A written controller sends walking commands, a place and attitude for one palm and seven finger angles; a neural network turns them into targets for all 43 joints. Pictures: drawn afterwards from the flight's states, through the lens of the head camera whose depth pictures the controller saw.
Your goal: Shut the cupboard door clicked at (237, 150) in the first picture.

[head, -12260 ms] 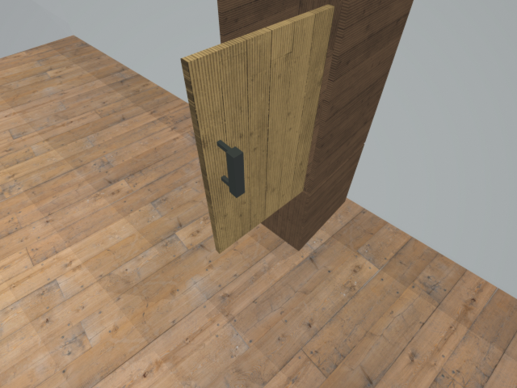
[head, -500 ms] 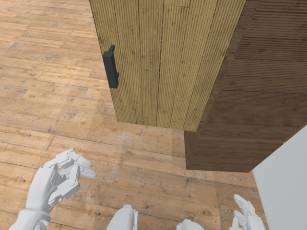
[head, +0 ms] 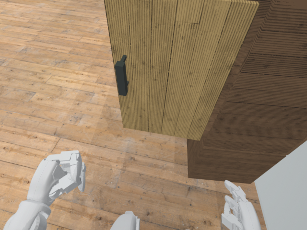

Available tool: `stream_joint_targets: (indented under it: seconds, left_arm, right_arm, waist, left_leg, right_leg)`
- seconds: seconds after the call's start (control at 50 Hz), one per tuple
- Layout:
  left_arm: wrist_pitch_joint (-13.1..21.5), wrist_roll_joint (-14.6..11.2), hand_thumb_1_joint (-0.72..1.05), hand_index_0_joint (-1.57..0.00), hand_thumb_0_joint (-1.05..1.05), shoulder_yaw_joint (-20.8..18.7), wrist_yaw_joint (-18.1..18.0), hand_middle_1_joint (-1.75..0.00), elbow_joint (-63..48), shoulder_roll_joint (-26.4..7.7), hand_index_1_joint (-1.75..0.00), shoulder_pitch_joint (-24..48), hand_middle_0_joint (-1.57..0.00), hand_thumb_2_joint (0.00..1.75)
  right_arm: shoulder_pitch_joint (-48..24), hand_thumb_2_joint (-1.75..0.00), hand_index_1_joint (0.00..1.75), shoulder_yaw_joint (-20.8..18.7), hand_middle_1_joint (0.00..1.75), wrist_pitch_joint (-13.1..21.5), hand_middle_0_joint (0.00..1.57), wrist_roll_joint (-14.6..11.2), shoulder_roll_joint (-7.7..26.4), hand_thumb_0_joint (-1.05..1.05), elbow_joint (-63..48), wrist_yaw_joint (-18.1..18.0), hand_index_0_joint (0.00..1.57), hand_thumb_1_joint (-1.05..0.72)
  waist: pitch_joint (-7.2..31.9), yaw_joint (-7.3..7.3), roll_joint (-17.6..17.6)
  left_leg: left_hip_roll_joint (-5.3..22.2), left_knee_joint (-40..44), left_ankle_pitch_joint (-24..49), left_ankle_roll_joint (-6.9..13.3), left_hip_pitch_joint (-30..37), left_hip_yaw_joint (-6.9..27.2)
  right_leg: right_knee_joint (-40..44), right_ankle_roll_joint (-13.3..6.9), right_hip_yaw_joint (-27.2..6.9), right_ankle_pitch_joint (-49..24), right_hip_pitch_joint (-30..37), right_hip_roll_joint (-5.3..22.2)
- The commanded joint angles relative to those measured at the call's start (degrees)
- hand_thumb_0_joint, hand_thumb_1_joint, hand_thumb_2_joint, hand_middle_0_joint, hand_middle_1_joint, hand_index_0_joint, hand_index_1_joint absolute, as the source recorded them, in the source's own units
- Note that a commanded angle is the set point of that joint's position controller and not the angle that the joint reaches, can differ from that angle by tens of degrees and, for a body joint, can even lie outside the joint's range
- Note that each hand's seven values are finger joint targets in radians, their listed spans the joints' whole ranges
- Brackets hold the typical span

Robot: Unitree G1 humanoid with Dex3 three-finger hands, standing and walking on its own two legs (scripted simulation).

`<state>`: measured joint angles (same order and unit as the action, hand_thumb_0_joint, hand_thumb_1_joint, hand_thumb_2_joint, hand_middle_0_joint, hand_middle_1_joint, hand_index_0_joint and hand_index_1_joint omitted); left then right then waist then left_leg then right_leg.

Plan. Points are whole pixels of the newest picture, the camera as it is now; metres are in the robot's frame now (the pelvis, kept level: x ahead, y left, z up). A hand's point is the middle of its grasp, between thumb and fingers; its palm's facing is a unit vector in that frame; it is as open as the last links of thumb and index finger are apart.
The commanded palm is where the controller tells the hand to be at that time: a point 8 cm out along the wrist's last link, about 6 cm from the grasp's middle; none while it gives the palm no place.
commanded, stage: raise the hand and make a fist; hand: left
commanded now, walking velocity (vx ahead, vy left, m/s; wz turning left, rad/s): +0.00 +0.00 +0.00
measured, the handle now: (123, 75) +0.56 +0.14 +0.08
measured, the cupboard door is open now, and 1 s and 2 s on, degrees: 85 85 85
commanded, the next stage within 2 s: bring the fist close to the handle in 0.50 s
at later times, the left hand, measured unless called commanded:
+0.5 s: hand (85, 175) +0.22 +0.17 +0.08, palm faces -0.11 -0.99 -0.04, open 3.1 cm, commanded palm +0.20 +0.22 +0.08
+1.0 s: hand (106, 138) +0.32 +0.14 +0.08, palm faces -0.14 -0.99 -0.03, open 3.1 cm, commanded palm +0.31 +0.20 +0.08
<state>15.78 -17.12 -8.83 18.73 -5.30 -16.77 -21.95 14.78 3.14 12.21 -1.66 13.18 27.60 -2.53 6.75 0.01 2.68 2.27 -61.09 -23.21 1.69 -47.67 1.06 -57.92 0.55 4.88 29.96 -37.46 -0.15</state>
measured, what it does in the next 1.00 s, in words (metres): stands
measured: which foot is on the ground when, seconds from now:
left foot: down 0.00-1.00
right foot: down 0.00-1.00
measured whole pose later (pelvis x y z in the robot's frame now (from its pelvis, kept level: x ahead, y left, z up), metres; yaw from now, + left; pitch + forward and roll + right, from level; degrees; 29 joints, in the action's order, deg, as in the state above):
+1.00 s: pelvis +0.01 -0.02 +0.01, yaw -1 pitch +11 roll -2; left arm 13.7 -15.4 -8.3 16.3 12.6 -16.0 0.1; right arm 16.0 2.5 11.4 -2.2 14.5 32.4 -3.3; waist 6.7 -2.1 2.7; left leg 2.5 -56.8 -21.9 0.4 -45.5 -0.4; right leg -56.3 -0.5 3.3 29.6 -37.4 -0.3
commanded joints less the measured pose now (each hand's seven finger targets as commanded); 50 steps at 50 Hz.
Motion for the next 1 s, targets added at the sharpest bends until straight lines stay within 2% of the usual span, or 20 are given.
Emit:
stream_joint_targets:
  seconds: [0.0, 0.18, 0.22, 0.28, 0.32, 0.38, 0.42, 0.44, 0.52, 0.54, 0.58, 0.62, 0.66, 0.72, 0.8, 0.82, 0.84, 0.92, 0.94, 0.98]
  left_arm:
    - [2.97, -1.73, 0.90, -1.30, 0.00, -5.36, 0.46, -1.50, -10.76, -7.22, -1.50, 5.09, -1.30, 0.90]
    - [3.33, -2.74, 0.90, -1.30, 0.00, -5.11, 1.43, -1.50, -8.91, -6.47, -1.50, 4.87, -1.30, 0.90]
    - [3.90, -2.52, 0.90, -1.30, 0.00, -6.98, 1.07, -1.50, -9.07, -8.36, -1.50, 5.32, -1.30, 0.90]
    - [4.52, -2.51, 0.90, -1.30, 0.00, -5.42, 0.94, -1.50, -9.57, -6.58, -1.50, 4.55, -1.30, 0.90]
    - [4.49, -2.24, 0.90, -1.30, 0.00, -6.77, 0.64, -1.50, -8.59, -8.24, -1.50, 4.91, -1.30, 0.90]
    - [4.87, -2.37, 0.90, -1.30, 0.00, -5.24, 0.59, -1.50, -9.69, -6.62, -1.50, 4.81, -1.30, 0.90]
    - [4.76, -2.37, 0.90, -1.30, 0.00, -6.67, 0.60, -1.50, -8.39, -8.24, -1.50, 5.33, -1.30, 0.90]
    - [4.95, -2.51, 0.90, -1.30, 0.00, -5.18, 0.84, -1.50, -9.44, -6.71, -1.50, 5.01, -1.30, 0.90]
    - [4.86, -2.41, 0.90, -1.30, 0.00, -6.45, 0.57, -1.50, -8.75, -8.02, -1.50, 5.67, -1.30, 0.90]
    - [4.81, -2.23, 0.90, -1.30, 0.00, -4.77, 0.71, -1.50, -9.39, -6.54, -1.50, 5.01, -1.30, 0.90]
    - [4.70, -2.27, 0.90, -1.30, 0.00, -4.90, 0.68, -1.50, -8.74, -6.36, -1.50, 4.78, -1.30, 0.90]
    - [5.18, -2.02, 0.90, -1.30, 0.00, -5.46, 0.49, -1.50, -7.35, -8.34, -1.50, 13.22, -1.30, 0.90]
    - [5.59, -1.70, 0.90, -1.30, 0.00, -2.68, 0.45, -1.50, -7.21, -6.41, -1.50, 19.41, -1.30, 0.90]
    - [4.82, -1.14, 0.90, -1.30, 0.00, -3.79, 0.03, -1.50, -3.48, -7.95, -1.50, 22.41, -1.30, 0.90]
    - [2.57, -0.21, 0.90, -1.30, 0.00, -3.38, -0.88, -1.50, -0.37, -7.38, -1.50, 25.76, -1.30, 0.90]
    - [1.89, -0.08, 0.90, -1.30, 0.00, -5.04, -1.25, -1.50, 2.07, -9.10, -1.50, 26.33, -1.30, 0.90]
    - [1.45, 0.31, 0.90, -1.30, 0.00, -3.09, -1.44, -1.50, 2.56, -6.94, -1.50, 27.56, -1.30, 0.90]
    - [1.31, 0.80, 0.90, -1.30, 0.00, -5.18, -2.84, -1.50, 6.94, -8.46, -1.50, 32.44, -1.30, 0.90]
    - [1.41, 1.14, 0.90, -1.30, 0.00, -4.14, -3.16, -1.50, 7.93, -7.28, -1.50, 33.03, -1.30, 0.90]
    - [2.17, 1.39, 0.90, -1.30, 0.00, -4.10, -3.62, -1.50, 9.89, -7.15, -1.50, 35.93, -1.30, 0.90]
  right_arm:
    - [-2.57, -0.90, 0.30, -4.22, 0.30, 3.38, 0.20, -0.55, 8.20, 0.00, -8.31, -0.66, 0.20, -0.90]
    - [-2.70, -0.90, 0.30, -4.53, 0.30, 4.56, 0.20, -0.82, 8.08, 0.00, -7.53, -0.81, 0.20, -0.90]
    - [-2.51, -0.90, 0.30, -4.69, 0.30, 4.72, 0.20, -0.59, 8.27, 0.00, -7.08, -0.79, 0.20, -0.90]
    - [-2.48, -0.90, 0.30, -4.80, 0.30, 4.85, 0.20, -0.80, 7.97, 0.00, -7.13, -0.62, 0.20, -0.90]
    - [-2.50, -0.90, 0.30, -4.82, 0.30, 4.61, 0.20, -0.69, 8.16, 0.00, -6.78, -0.70, 0.20, -0.90]
    - [-2.66, -0.90, 0.30, -4.88, 0.30, 4.62, 0.20, -0.83, 7.91, 0.00, -7.04, -0.72, 0.20, -0.90]
    - [-2.57, -0.90, 0.30, -4.83, 0.30, 4.35, 0.20, -0.72, 8.16, 0.00, -6.64, -0.85, 0.20, -0.90]
    - [-2.62, -0.90, 0.30, -4.87, 0.30, 4.43, 0.20, -0.85, 7.91, 0.00, -7.04, -0.86, 0.20, -0.90]
    - [-2.75, -0.90, 0.30, -4.75, 0.30, 4.23, 0.20, -0.74, 8.03, 0.00, -6.63, -0.94, 0.20, -0.90]
    - [-2.76, -0.90, 0.30, -4.68, 0.30, 4.26, 0.20, -0.91, 7.76, 0.00, -6.98, -0.88, 0.20, -0.90]
    - [-2.91, -0.90, 0.30, -4.73, 0.30, 4.18, 0.20, -0.95, 7.75, 0.00, -6.95, -0.94, 0.20, -0.90]
    - [-2.39, -0.90, 0.30, -4.34, 0.30, 3.98, 0.20, -0.68, 8.62, 0.00, -5.58, -1.48, 0.20, -0.90]
    - [-2.66, -0.90, 0.30, -4.09, 0.30, 4.55, 0.20, -0.82, 8.66, 0.00, -5.18, -1.71, 0.20, -0.90]
    - [-2.17, -0.90, 0.30, -4.04, 0.30, 4.62, 0.20, -0.85, 9.06, 0.00, -4.28, -2.06, 0.20, -0.90]
    - [-1.92, -0.90, 0.30, -4.22, 0.30, 4.20, 0.20, -1.01, 8.88, 0.00, -4.25, -1.86, 0.20, -0.90]
    - [-1.56, -0.90, 0.30, -4.12, 0.30, 3.66, 0.20, -0.88, 9.19, 0.00, -3.79, -1.88, 0.20, -0.90]
    - [-1.70, -0.90, 0.30, -4.06, 0.30, 3.36, 0.20, -0.96, 8.63, 0.00, -4.00, -1.70, 0.20, -0.90]
    - [-1.28, -0.90, 0.30, -4.21, 0.30, 2.13, 0.20, -0.74, 9.01, 0.00, -3.37, -1.18, 0.20, -0.90]
    - [-1.28, -0.90, 0.30, -4.23, 0.30, 1.84, 0.20, -0.87, 8.61, 0.00, -3.47, -1.02, 0.20, -0.90]
    - [-0.85, -0.90, 0.30, -4.47, 0.30, 1.51, 0.20, -0.78, 8.83, 0.00, -2.91, -0.76, 0.20, -0.90]
  waist:
    - [7.95, -0.64, 1.91]
    - [7.16, -0.38, 0.03]
    - [8.25, 0.16, 0.59]
    - [8.52, -0.16, 0.55]
    - [7.46, 0.12, 1.20]
    - [8.02, -0.38, 1.10]
    - [7.13, -0.28, -0.69]
    - [7.74, -0.50, 0.17]
    - [7.28, -0.39, 0.62]
    - [7.56, -0.51, 1.50]
    - [7.35, -0.66, 0.37]
    - [5.78, -2.10, -1.23]
    - [6.66, -3.05, 0.83]
    - [8.07, -2.42, 0.77]
    - [11.98, -1.82, 0.82]
    - [11.30, -1.42, -0.22]
    - [11.46, -1.75, 0.13]
    - [12.01, -1.19, -0.01]
    - [11.37, -1.44, 0.39]
    - [12.27, -1.90, -1.91]
  left_leg:
    - [-1.01, 12.93, 1.58, -0.34, 14.74, 3.71]
    - [-1.43, 12.30, 2.70, -0.16, 13.97, 2.50]
    - [-1.41, 11.73, 4.65, -0.12, 14.01, 2.38]
    - [-1.44, 11.61, 5.23, -0.09, 14.47, 1.96]
    - [-1.48, 11.23, 4.99, -0.06, 13.34, 1.86]
    - [-1.48, 11.38, 4.65, 0.01, 14.09, 1.63]
    - [-1.44, 10.74, 4.60, 0.03, 12.61, 1.60]
    - [-1.58, 10.69, 5.07, 0.13, 13.17, 1.28]
    - [-1.50, 10.53, 4.95, 0.12, 12.95, 1.42]
    - [-1.54, 10.87, 4.61, 0.09, 13.31, 1.30]
    - [-1.48, 10.85, 4.51, 0.13, 13.25, 1.27]
    - [-1.18, 9.67, 3.10, 0.24, 11.71, 1.58]
    - [-1.18, 9.74, 1.27, 0.31, 12.70, 1.85]
    - [-1.11, 10.11, 1.47, 0.29, 13.09, 2.06]
    - [-1.25, 11.56, 4.41, 0.29, 16.01, 1.69]
    - [-1.18, 11.55, 5.13, 0.22, 15.35, 1.73]
    - [-1.36, 11.84, 5.87, 0.31, 15.87, 1.29]
    - [-1.28, 12.29, 7.87, -0.04, 16.44, 1.00]
    - [-1.27, 12.70, 8.07, -0.10, 16.87, 0.75]
    - [-1.21, 12.47, 8.99, -0.07, 17.09, 0.57]
  right_leg:
    - [10.02, -2.11, -0.99, -6.57, -2.93, -2.58]
    - [11.78, -1.83, -2.45, -5.70, -1.57, -2.12]
    - [11.04, -1.99, -2.61, -7.51, -0.89, -2.24]
    - [10.97, -1.78, -2.55, -8.31, -1.00, -2.06]
    - [11.09, -1.91, -3.16, -7.71, -1.11, -2.11]
    - [11.33, -1.64, -3.04, -7.60, -1.25, -1.86]
    - [11.65, -1.65, -3.77, -6.87, -1.08, -1.97]
    - [11.74, -1.56, -3.91, -7.46, -0.75, -1.68]
    - [11.60, -1.57, -3.91, -7.39, -1.19, -1.92]
    - [11.71, -1.64, -3.66, -7.04, -0.90, -1.69]
    - [11.93, -1.46, -3.61, -6.96, -1.26, -1.69]
    - [11.75, -1.30, -4.14, -4.88, -3.25, -1.86]
    - [11.55, -1.26, -4.03, -3.19, -4.87, -1.58]
    - [11.32, -1.54, -3.99, -3.71, -4.16, -1.73]
    - [11.47, -1.34, -3.35, -7.62, -2.42, -1.36]
    - [11.56, -1.49, -3.57, -8.42, -1.46, -1.51]
    - [11.79, -1.35, -3.44, -9.69, -1.20, -1.28]
    - [11.42, -1.44, -3.31, -12.27, -0.34, -1.28]
    - [11.64, -1.44, -3.00, -12.81, -0.45, -1.18]
    - [11.54, -1.22, -3.08, -14.16, -0.23, -1.20]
